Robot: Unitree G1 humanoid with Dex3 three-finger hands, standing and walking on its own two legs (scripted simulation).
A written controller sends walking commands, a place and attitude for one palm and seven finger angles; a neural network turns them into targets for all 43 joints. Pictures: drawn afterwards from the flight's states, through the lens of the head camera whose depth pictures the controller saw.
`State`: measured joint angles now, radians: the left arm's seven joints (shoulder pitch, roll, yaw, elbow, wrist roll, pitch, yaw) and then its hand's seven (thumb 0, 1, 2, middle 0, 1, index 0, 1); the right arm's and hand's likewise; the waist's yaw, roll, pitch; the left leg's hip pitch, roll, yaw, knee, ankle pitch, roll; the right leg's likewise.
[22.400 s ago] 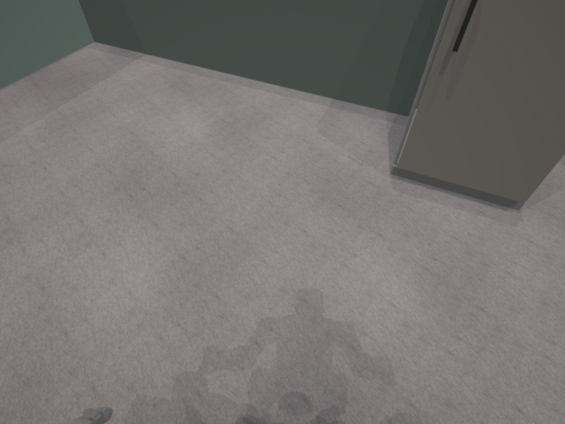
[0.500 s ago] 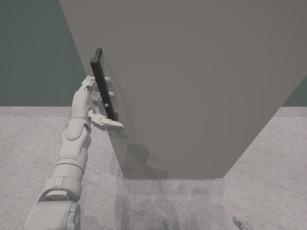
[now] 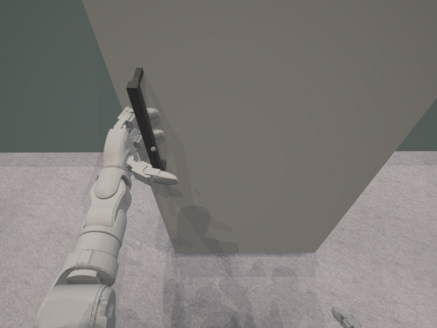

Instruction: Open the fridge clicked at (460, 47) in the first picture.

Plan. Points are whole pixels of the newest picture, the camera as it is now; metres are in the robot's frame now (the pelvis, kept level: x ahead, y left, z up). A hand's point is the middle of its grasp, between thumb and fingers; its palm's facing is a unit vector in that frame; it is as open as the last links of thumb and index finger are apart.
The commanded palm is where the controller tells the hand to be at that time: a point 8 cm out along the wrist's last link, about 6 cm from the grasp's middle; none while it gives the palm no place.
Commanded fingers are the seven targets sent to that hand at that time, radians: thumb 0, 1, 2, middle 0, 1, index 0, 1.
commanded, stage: slide the fingers in behind the handle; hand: left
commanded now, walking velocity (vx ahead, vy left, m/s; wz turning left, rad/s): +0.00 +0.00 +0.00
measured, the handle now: (151, 134) +0.46 +0.15 +0.10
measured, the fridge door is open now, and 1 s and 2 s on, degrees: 0 0 0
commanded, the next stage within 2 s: grip the handle and tug to test in 0.26 s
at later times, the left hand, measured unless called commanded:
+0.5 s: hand (155, 149) +0.41 +0.13 +0.10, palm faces +0.00 -1.00 +0.00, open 13.6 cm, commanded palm +0.38 +0.18 +0.10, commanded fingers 0.00 -0.13 0.46 -0.34 -1.25 -0.34 -1.25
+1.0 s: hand (158, 148) +0.41 +0.13 +0.10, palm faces +0.00 -1.00 -0.01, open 6.2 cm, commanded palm +0.38 +0.18 +0.10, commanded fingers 0.00 0.90 0.90 -0.45 -1.40 -0.45 -1.40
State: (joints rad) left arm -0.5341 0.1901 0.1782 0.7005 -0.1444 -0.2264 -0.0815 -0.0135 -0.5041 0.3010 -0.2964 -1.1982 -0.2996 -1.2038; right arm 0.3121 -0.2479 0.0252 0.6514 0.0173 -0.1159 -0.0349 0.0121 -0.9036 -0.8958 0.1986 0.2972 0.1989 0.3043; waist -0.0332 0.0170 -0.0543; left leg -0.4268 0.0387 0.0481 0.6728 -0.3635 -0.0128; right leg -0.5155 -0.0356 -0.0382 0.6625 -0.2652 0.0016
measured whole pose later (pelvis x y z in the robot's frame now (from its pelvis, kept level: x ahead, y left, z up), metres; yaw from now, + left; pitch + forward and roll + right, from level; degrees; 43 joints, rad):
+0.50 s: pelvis +0.00 +0.00 +0.00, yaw +0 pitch +7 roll +0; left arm -0.55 0.18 0.16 0.72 -0.14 -0.23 -0.07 -0.01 -0.44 0.33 -0.31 -1.22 -0.31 -1.22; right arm 0.32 -0.25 0.02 0.66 0.01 -0.12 -0.03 0.01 -0.90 -0.90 0.20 0.30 0.20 0.30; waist -0.03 0.02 -0.06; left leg -0.44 0.03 0.05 0.68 -0.36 -0.01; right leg -0.52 -0.04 -0.04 0.66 -0.26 0.00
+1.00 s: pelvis +0.00 +0.00 +0.00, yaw +0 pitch +7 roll +0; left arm -0.56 0.18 0.15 0.73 -0.13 -0.22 -0.07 0.00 0.59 0.77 -0.41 -1.35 -0.42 -1.36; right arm 0.31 -0.25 0.03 0.65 0.01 -0.11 -0.04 0.01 -0.90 -0.90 0.20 0.30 0.20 0.30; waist -0.03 0.02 -0.05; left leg -0.43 0.04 0.04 0.66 -0.36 -0.01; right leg -0.51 -0.04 -0.04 0.66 -0.26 0.00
